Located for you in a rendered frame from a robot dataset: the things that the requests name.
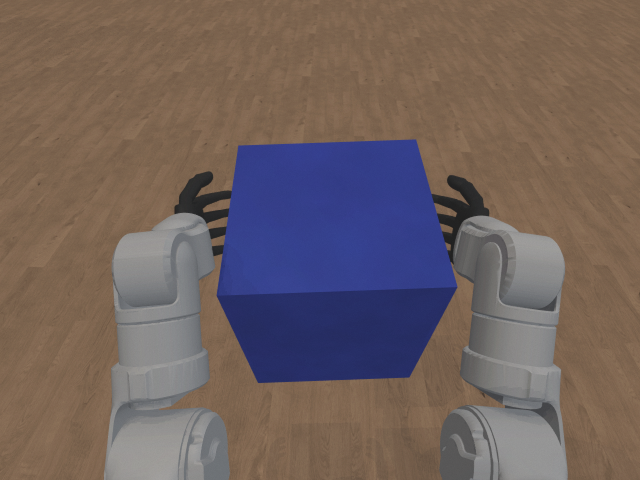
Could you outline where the robot right upper arm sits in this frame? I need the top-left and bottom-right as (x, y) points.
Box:
(439, 405), (567, 480)

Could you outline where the carton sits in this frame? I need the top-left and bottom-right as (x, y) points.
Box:
(217, 139), (457, 383)

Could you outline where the right robot forearm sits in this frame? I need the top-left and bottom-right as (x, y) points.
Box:
(453, 216), (568, 480)

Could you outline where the right robot hand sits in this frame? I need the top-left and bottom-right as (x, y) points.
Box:
(432, 175), (489, 265)

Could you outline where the left robot forearm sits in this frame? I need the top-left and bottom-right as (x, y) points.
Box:
(104, 213), (215, 480)

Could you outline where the left robot hand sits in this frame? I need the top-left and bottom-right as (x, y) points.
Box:
(174, 171), (232, 256)

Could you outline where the robot left upper arm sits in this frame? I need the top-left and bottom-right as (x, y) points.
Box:
(105, 407), (230, 480)

